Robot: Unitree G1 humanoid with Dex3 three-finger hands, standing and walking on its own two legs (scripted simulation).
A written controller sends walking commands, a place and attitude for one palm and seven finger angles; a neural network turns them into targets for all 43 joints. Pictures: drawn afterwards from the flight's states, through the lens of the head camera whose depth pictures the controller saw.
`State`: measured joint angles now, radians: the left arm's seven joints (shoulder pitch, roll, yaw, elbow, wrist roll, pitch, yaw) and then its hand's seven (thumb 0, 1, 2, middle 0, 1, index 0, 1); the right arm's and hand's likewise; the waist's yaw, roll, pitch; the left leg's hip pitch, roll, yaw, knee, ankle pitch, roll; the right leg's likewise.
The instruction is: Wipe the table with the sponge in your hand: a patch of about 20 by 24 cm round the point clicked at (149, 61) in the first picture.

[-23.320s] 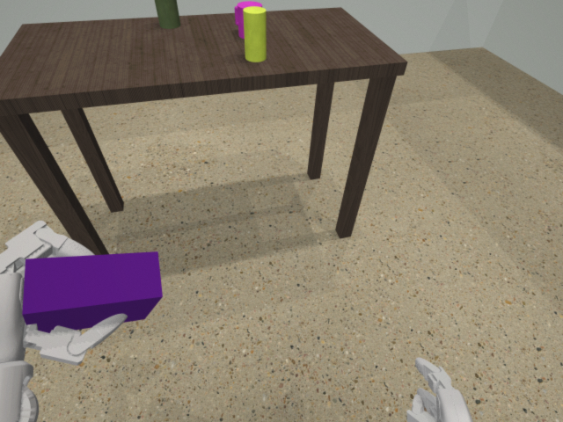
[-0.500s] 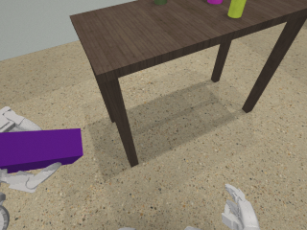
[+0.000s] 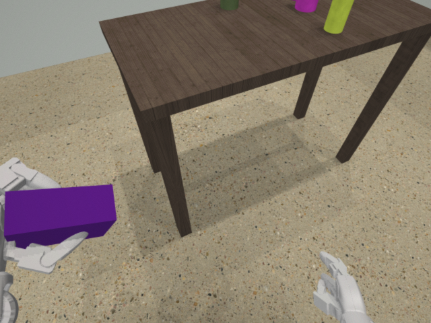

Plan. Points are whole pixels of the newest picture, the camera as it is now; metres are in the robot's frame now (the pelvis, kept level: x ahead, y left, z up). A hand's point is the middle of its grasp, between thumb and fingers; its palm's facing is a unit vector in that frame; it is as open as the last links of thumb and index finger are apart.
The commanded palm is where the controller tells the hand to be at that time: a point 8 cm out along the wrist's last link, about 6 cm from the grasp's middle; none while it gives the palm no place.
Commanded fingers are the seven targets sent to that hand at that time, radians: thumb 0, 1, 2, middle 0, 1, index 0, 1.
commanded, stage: shuffle to correct the standing spot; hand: left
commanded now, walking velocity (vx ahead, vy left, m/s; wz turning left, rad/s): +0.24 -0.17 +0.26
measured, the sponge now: (78, 215) +0.23 +0.22 +0.14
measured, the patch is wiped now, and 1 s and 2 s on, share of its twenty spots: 0.00 0.00 0.00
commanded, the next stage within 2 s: none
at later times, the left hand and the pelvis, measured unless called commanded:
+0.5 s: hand (83, 179) +0.28 +0.22 +0.15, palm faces +0.43 -0.80 -0.42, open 9.5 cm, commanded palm +0.22 +0.26 +0.18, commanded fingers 0.00 0.10 1.30 -1.20 -1.60 -1.20 -1.60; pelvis +0.07 -0.03 -0.03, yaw +2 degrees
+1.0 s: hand (164, 117) +0.42 +0.13 +0.15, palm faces +0.42 -0.77 -0.48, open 9.5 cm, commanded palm +0.35 +0.15 +0.18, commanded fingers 0.00 0.10 1.30 -1.20 -1.60 -1.20 -1.60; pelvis +0.21 -0.13 -0.03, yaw +3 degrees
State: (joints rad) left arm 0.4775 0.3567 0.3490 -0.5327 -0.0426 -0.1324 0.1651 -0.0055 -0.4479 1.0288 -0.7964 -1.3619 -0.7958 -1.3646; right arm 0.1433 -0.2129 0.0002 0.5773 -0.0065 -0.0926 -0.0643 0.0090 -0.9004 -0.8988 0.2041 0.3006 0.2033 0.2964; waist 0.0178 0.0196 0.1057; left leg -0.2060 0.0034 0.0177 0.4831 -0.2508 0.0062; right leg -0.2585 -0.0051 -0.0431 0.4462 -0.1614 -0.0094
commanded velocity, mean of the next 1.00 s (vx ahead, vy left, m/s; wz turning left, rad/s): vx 0.23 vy -0.19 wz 0.05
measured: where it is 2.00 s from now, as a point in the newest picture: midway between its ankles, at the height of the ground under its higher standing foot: (303, 271)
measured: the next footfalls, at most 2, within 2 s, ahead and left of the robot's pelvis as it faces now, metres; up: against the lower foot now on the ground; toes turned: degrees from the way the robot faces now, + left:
right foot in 0.70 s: +0.26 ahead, -0.19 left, +0.00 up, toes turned -3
left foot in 0.90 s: +0.22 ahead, +0.03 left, +0.00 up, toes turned +11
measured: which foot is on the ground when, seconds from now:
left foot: down 0.00-0.70, up 0.72-0.88, down 0.90-1.00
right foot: down 0.00-0.44, up 0.46-0.68, down 0.70-0.90, up 0.92-1.00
